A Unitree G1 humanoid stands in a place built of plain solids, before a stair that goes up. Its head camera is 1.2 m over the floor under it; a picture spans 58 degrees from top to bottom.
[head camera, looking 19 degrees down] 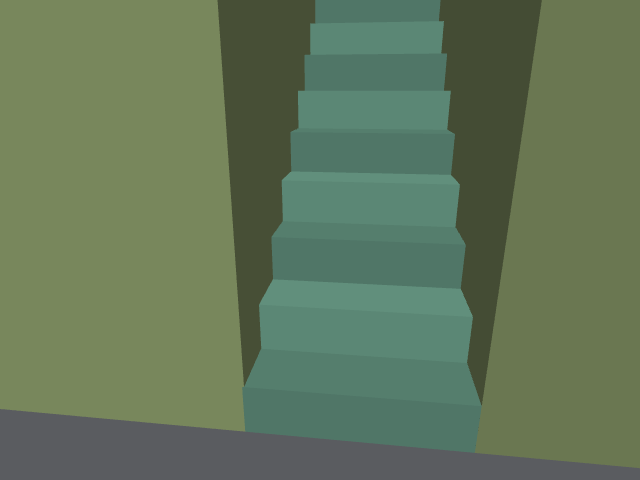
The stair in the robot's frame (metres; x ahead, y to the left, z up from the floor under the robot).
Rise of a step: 0.20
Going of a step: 0.25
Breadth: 0.84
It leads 7 degrees to the right of straight ahead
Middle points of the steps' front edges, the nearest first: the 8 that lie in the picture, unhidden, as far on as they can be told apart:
1.24 -0.14 0.20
1.49 -0.17 0.40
1.73 -0.20 0.60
1.98 -0.23 0.80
2.23 -0.26 1.00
2.47 -0.29 1.20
2.72 -0.32 1.40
2.97 -0.35 1.60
